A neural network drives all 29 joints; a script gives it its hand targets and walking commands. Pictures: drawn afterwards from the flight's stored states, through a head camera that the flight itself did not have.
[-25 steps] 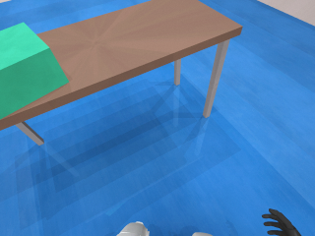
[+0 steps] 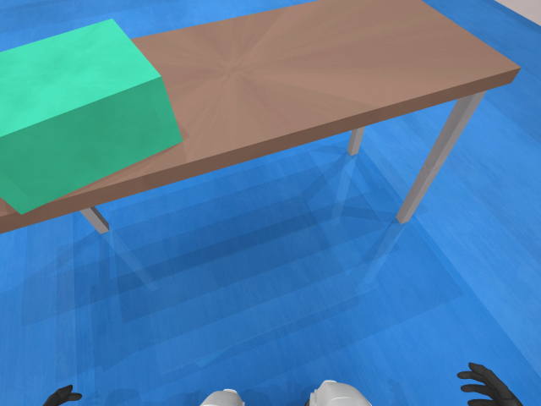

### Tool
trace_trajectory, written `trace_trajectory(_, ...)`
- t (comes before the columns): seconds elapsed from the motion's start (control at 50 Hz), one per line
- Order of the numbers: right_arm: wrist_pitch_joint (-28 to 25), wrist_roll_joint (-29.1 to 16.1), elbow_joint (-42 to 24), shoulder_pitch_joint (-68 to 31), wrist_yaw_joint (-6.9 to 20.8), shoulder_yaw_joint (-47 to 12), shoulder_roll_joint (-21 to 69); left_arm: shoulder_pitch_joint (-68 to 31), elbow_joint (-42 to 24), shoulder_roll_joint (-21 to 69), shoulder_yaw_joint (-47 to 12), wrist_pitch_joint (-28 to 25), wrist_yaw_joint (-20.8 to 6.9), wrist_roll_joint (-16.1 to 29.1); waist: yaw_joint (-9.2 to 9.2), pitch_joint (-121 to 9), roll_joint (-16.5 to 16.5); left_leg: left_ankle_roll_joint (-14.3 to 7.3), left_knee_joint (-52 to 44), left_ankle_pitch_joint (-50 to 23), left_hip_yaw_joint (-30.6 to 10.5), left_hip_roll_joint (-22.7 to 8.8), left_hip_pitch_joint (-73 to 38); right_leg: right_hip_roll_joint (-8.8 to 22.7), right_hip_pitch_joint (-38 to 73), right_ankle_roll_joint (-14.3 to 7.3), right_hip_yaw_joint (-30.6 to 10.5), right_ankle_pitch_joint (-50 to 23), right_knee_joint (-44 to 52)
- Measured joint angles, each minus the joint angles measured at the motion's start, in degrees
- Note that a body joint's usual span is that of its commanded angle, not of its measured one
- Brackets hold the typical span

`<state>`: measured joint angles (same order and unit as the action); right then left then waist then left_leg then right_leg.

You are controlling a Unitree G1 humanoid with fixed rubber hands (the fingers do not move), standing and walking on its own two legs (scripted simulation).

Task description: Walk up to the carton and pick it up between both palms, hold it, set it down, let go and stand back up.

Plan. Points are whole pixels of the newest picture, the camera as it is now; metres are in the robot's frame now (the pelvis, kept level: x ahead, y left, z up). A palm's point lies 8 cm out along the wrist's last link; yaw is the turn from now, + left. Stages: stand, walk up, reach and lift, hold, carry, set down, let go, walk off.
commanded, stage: walk up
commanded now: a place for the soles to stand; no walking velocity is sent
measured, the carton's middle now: (70, 108) +0.63 +0.39 +0.07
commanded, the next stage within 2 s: none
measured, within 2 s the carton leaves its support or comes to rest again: neither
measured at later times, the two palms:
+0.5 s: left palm out of the picture +0.15 +0.45 -0.07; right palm (414, 337) +0.21 -0.22 -0.08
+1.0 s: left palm out of the picture +0.17 +0.50 -0.08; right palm (361, 290) +0.29 -0.15 -0.09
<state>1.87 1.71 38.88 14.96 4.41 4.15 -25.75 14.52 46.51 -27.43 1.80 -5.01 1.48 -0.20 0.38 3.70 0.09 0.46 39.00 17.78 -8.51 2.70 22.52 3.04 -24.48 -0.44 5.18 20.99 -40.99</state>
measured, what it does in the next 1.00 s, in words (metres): steps to the left: left foot, then right foot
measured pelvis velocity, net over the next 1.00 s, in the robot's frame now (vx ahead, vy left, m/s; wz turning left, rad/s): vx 0.15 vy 0.15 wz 0.21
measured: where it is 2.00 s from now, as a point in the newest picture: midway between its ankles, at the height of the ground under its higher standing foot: outside the picture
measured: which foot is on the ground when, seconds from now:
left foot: down 0.00-0.00, up 0.02-0.36, down 0.38-0.60, up 0.62-0.92, down 0.94-1.00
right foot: down 0.00-0.38, up 0.40-0.54, down 0.56-1.00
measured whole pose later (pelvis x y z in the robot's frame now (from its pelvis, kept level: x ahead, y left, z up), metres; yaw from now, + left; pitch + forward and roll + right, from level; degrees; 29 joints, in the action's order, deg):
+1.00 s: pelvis +0.15 +0.15 -0.01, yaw +12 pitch -3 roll +2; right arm -0.2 1.7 39.0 17.3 0.8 4.0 -24.6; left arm 14.1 43.4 -27.8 1.8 -0.8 0.6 -0.2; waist 0.6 8.1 1.0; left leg 1.5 40.8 15.7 -7.5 2.8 22.2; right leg 6.6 -20.7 0.4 3.0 31.4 -54.8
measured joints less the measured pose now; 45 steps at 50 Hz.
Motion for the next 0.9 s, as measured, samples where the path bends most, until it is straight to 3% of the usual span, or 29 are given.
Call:
trace_trajectory(0.04,0.8,0.0,0.1,0.0,-0.3,-0.1,0.1,2.5,0.1,0.6,0.0,-0.3,0.2,0.0,-0.03,0.4,-1.6,-1.0,5.3,4.6,0.0,0.8,0.2,0.1,2.1,-0.9,0.4,-4.9,0.6)
trace_trajectory(0.12,1.5,0.0,0.0,0.0,0.3,-0.8,0.1,6.4,0.5,0.2,0.0,-0.3,0.2,0.0,0.01,0.9,-2.8,-1.0,15.2,5.6,-0.1,0.8,1.2,1.9,9.2,-1.0,0.6,-2.6,5.2)
trace_trajectory(0.24,1.3,0.0,0.0,0.0,1.5,-0.4,-0.4,7.0,0.5,-1.2,0.0,-0.3,0.2,0.0,0.09,2.7,-3.5,-0.9,15.3,0.5,-0.2,-4.8,2.1,4.5,14.8,0.8,0.7,-2.7,8.9)
trace_trajectory(0.3,1.3,0.0,0.0,0.0,1.6,-0.3,-0.5,6.0,0.4,-1.6,0.0,-0.3,0.0,0.0,0.12,1.5,-3.6,-0.8,9.8,0.5,-0.1,-6.4,2.2,5.1,14.9,1.6,1.3,-1.6,8.8)
trace_trajectory(0.34,0.7,0.0,-0.1,0.2,1.5,0.0,-0.6,5.0,0.0,-2.1,0.0,-0.1,0.0,0.0,0.18,0.5,-3.2,-0.8,4.6,-0.6,1.0,-6.3,1.5,5.9,13.3,1.7,1.6,0.3,5.8)
trace_trajectory(0.38,-0.4,0.0,0.1,1.2,0.9,0.8,-1.7,3.6,-0.9,-2.4,0.0,0.4,-0.1,0.0,0.26,0.1,-3.5,-1.0,0.2,-1.1,1.2,-5.1,0.1,7.1,9.6,1.0,1.6,3.6,-3.5)
trace_trajectory(0.4,-0.5,0.0,0.2,1.4,0.3,1.0,-1.2,1.8,-0.9,-2.6,0.0,1.0,-0.1,0.0,0.29,1.4,-2.2,0.2,2.4,-0.4,1.3,-3.7,0.2,8.0,8.2,0.4,0.6,5.8,-9.2)
trace_trajectory(0.42,-0.4,0.0,0.2,1.8,0.2,0.9,-0.4,0.5,-0.9,-2.5,0.0,1.5,-0.1,0.0,0.3,2.0,-0.9,1.2,3.6,0.1,1.2,-2.5,0.2,7.7,6.4,0.0,-0.4,7.9,-13.6)
trace_trajectory(0.46,-0.1,0.0,0.1,2.1,0.2,0.5,0.8,-0.7,-1.0,-2.0,0.0,1.7,-0.1,0.0,0.25,1.3,0.7,1.1,2.9,0.1,1.0,-1.6,0.2,5.4,2.3,-0.1,-0.9,9.5,-17.3)
trace_trajectory(0.54,-0.1,0.0,0.1,2.2,-0.1,0.3,0.8,-0.7,-1.0,-1.3,0.0,1.4,-0.1,0.0,0.15,0.3,1.3,-0.5,0.8,-0.6,0.7,-0.7,0.3,1.2,-0.8,-0.1,-1.0,10.3,-10.4)
trace_trajectory(0.6,0.1,0.0,0.2,2.2,-1.0,0.4,0.3,1.3,-1.0,-0.3,0.0,0.7,-0.1,0.0,0.15,0.3,0.0,-0.9,1.7,0.4,0.2,-0.2,0.2,0.2,1.1,-0.9,-0.8,-1.9,-2.7)
trace_trajectory(0.66,0.7,0.0,0.2,2.1,-1.9,0.1,0.6,5.0,-1.0,0.2,0.0,0.5,-0.1,0.0,0.09,0.9,-1.0,-1.1,10.0,7.2,0.2,1.9,0.5,1.2,4.8,-1.1,-0.8,-0.5,-1.3)
trace_trajectory(0.74,0.4,0.0,0.1,2.1,-1.9,0.0,0.3,7.8,-1.0,0.1,0.0,0.5,-0.1,0.0,0.14,2.3,-2.1,-1.1,16.0,7.2,0.1,1.6,0.9,2.6,10.3,-0.7,-0.7,-0.7,3.9)
trace_trajectory(0.82,0.2,0.0,0.1,2.1,-1.9,0.0,0.2,7.8,-1.1,0.0,0.0,0.6,-0.2,0.0,0.2,4.0,-2.8,-1.1,14.9,5.8,0.1,-1.0,0.9,3.2,12.7,0.1,-0.6,-0.8,5.5)
trace_trajectory(0.9,-0.7,0.0,0.1,2.2,-2.2,0.1,0.2,5.4,-2.1,-0.5,0.0,1.6,-0.9,0.0,0.3,3.3,-2.4,-1.1,4.0,-1.2,1.2,-2.0,0.5,3.9,10.6,1.2,-0.1,1.0,2.5)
